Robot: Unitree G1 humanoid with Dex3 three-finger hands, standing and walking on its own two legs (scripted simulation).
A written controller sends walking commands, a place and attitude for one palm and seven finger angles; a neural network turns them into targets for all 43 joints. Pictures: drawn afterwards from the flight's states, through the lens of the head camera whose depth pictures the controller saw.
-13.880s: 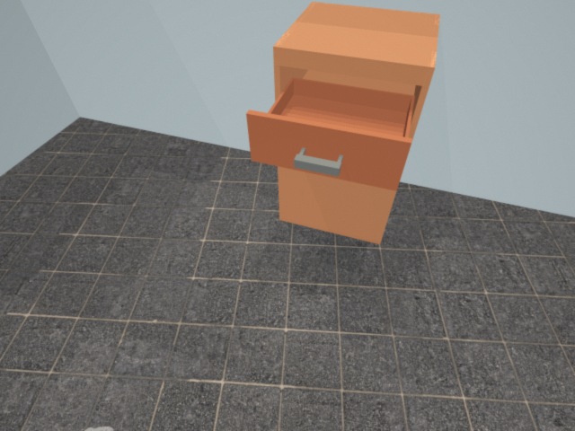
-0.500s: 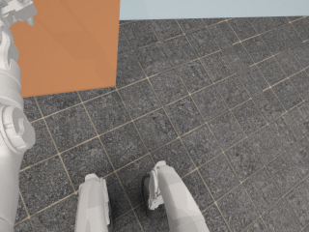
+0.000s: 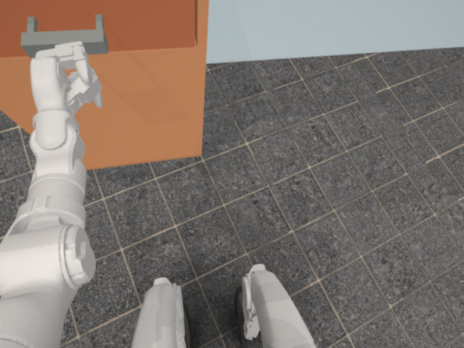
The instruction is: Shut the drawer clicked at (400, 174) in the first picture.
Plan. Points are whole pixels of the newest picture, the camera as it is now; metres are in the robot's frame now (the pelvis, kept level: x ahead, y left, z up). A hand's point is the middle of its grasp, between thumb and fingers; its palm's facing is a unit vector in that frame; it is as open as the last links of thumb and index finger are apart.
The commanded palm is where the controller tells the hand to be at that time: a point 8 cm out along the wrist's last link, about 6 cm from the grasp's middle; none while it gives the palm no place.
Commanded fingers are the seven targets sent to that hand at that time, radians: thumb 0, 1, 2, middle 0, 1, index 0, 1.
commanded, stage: draw the hand back to the body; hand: left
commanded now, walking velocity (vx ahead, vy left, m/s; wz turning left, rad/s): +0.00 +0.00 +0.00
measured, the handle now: (66, 32) +0.64 +0.22 +0.03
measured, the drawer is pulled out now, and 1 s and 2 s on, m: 0.00 0.00 0.00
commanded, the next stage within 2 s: step back with the hand held close in 1.42 s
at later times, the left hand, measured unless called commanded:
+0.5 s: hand (38, 121) +0.41 +0.19 +0.13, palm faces +0.09 -0.99 -0.05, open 3.3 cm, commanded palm +0.36 +0.24 +0.14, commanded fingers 0.00 0.90 0.90 -1.40 -1.60 -1.40 -1.60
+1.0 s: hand out of the picture +0.27 +0.22 +0.24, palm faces +0.34 -0.89 -0.31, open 3.2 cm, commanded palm +0.22 +0.27 +0.26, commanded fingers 0.00 0.90 0.90 -1.40 -1.60 -1.40 -1.60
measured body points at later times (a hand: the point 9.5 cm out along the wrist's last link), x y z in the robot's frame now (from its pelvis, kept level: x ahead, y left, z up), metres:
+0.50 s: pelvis +0.04 -0.01 +0.08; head +0.13 +0.00 +0.52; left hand +0.40 +0.24 +0.14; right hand +0.17 -0.25 -0.04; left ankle +0.02 +0.09 -0.61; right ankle +0.04 -0.13 -0.61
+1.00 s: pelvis +0.05 -0.01 +0.13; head +0.04 -0.03 +0.58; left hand +0.25 +0.27 +0.26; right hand +0.26 -0.21 +0.05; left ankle +0.02 +0.09 -0.61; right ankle +0.04 -0.13 -0.61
